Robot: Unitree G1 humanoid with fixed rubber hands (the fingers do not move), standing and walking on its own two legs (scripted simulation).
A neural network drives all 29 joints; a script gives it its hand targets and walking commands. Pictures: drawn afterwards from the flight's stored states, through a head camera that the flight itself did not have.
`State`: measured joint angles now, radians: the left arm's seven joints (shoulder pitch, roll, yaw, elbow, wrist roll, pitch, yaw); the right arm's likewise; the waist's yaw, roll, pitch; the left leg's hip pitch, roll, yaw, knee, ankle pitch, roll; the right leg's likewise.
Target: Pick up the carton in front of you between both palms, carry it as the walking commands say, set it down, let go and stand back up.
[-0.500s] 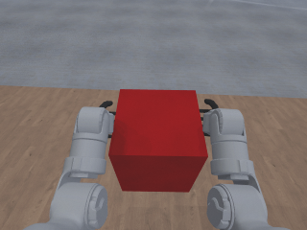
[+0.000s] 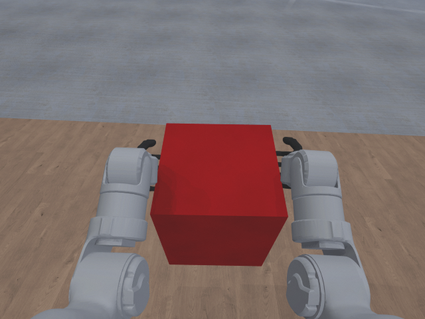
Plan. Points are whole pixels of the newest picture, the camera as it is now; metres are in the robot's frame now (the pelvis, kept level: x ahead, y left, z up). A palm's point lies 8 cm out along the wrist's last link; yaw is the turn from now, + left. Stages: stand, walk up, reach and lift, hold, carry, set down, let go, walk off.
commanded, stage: carry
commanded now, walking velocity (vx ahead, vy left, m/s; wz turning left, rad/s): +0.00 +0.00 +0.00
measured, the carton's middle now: (216, 199) +0.37 +0.00 +0.03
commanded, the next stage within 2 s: none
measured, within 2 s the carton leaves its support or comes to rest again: neither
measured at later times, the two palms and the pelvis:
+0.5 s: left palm (140, 169) +0.36 +0.14 +0.13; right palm (295, 168) +0.36 -0.14 +0.14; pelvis +0.00 +0.00 +0.00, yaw +0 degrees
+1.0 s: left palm (146, 157) +0.38 +0.14 +0.13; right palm (295, 158) +0.39 -0.15 +0.14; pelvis +0.03 +0.00 +0.00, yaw +0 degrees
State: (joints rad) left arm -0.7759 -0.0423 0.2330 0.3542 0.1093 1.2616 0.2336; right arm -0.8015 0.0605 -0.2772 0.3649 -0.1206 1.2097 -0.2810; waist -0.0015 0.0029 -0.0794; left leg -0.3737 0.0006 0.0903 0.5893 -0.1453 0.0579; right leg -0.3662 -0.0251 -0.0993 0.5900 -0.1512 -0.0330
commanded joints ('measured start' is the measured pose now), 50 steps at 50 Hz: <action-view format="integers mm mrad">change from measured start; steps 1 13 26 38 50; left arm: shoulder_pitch -820 -821 -822 -822 -807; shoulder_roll -1136 -1137 -1137 -1137 -1146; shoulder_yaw -429 -428 -427 -425 -417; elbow -139 -138 -136 -134 -88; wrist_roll -469 -469 -469 -468 -462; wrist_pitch -61 -60 -60 -60 -72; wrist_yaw -363 -363 -364 -364 -366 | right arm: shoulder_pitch -686 -688 -689 -691 -673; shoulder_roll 1171 1171 1170 1170 1148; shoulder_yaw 440 440 438 437 424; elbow -17 -17 -17 -16 17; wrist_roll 461 461 460 460 452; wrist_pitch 8 8 8 8 -5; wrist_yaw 436 436 437 437 433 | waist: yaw -1 -1 -1 0 -19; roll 3 3 3 3 94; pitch -406 -408 -408 -408 -327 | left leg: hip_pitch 145 146 146 147 159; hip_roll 147 149 150 151 217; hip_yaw -143 -140 -138 -136 -221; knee -80 -78 -78 -78 -125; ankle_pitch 176 179 179 180 -172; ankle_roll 28 28 28 27 103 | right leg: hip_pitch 148 148 148 147 16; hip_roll -128 -128 -129 -130 -10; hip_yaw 128 126 123 121 -10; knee -68 -67 -66 -65 -11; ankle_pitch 142 144 143 142 -247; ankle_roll -37 -37 -36 -35 -38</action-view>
